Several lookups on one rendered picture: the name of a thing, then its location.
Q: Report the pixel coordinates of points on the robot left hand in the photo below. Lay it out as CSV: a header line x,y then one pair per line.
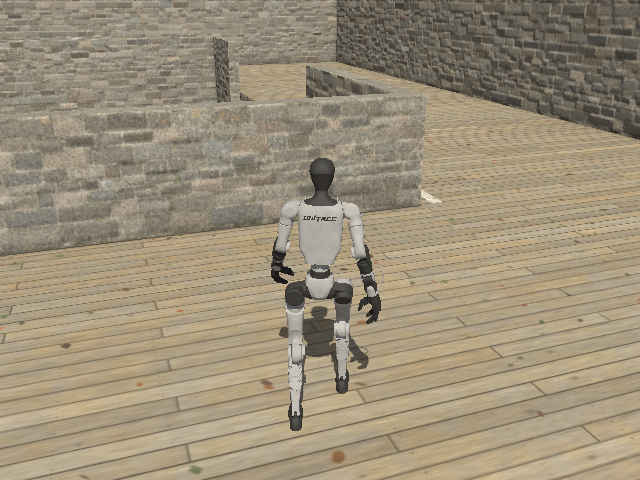
x,y
277,278

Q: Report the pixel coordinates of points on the robot right upper arm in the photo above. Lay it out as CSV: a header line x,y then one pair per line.
x,y
356,228

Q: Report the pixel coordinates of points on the right robot forearm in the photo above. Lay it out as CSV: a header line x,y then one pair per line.
x,y
367,275

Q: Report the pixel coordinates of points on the right robot shin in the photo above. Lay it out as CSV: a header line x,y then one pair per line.
x,y
342,351

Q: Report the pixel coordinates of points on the left robot forearm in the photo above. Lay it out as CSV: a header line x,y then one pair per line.
x,y
277,258

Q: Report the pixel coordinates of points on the robot left upper arm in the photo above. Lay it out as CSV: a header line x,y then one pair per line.
x,y
289,211

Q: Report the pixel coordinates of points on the robot right foot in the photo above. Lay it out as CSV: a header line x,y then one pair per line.
x,y
342,385

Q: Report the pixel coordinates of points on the robot right hand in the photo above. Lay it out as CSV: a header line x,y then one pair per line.
x,y
376,307

